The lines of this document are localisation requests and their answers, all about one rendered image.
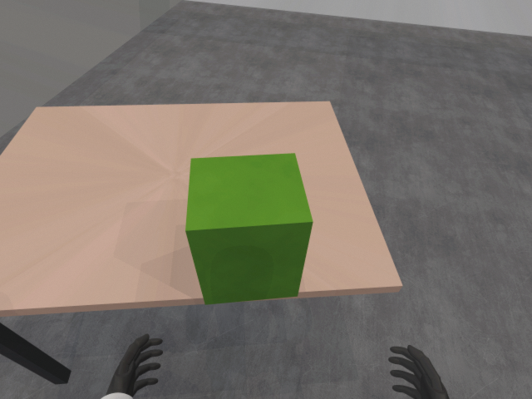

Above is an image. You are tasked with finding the table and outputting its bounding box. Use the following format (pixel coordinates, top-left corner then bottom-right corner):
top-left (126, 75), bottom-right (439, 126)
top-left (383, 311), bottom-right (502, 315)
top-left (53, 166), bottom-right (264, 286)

top-left (0, 101), bottom-right (402, 384)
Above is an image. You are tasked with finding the right robot hand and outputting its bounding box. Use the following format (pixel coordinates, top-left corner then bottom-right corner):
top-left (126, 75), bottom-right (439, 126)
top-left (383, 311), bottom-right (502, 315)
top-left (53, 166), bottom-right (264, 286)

top-left (388, 345), bottom-right (450, 399)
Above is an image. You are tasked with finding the carton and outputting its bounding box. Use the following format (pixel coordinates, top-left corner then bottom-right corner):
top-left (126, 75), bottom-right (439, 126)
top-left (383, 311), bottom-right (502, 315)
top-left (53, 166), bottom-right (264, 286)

top-left (185, 153), bottom-right (313, 305)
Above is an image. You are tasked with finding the left robot hand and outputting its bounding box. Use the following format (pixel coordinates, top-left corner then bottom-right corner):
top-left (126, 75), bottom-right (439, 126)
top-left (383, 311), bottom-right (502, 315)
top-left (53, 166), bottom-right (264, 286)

top-left (106, 333), bottom-right (163, 397)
